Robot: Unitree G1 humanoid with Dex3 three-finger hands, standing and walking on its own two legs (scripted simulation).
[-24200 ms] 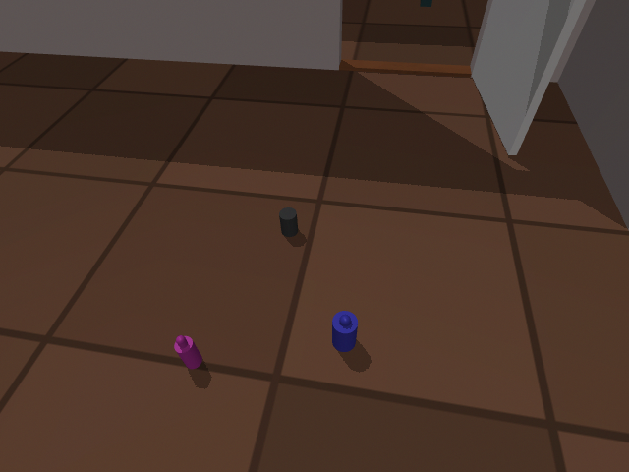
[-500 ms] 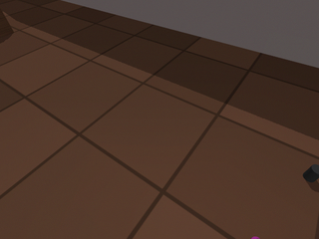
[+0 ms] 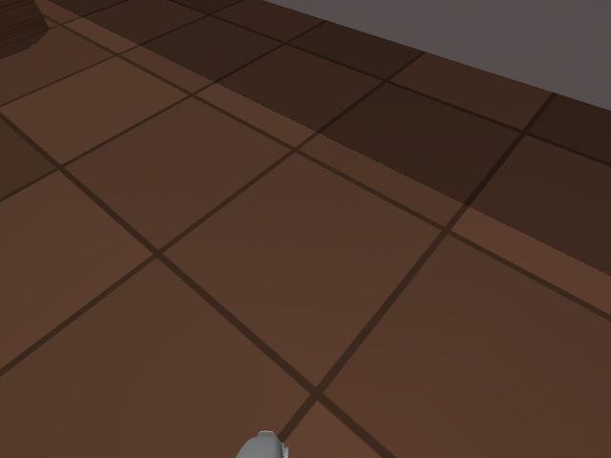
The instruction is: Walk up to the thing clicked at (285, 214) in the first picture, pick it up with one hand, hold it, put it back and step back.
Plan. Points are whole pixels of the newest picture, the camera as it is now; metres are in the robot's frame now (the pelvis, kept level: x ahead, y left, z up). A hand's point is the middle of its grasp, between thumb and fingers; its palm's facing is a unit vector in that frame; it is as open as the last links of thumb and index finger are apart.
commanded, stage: walk up
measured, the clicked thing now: out of the picture +0.42 -0.97 -0.71
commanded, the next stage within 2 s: none
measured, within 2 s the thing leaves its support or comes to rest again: neither
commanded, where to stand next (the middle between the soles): +0.67 +0.03 m, yaw -2 degrees
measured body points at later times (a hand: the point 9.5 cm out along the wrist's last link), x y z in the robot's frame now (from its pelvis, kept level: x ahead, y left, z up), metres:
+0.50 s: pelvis +0.24 +0.00 -0.01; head +0.25 -0.02 +0.44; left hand +0.34 +0.32 -0.10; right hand +0.28 -0.33 -0.13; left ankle +0.16 +0.14 -0.73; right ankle +0.36 -0.13 -0.73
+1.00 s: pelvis +0.42 +0.03 -0.01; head +0.44 +0.04 +0.44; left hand +0.44 +0.36 -0.13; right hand +0.51 -0.30 -0.11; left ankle +0.51 +0.14 -0.73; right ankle +0.36 -0.13 -0.73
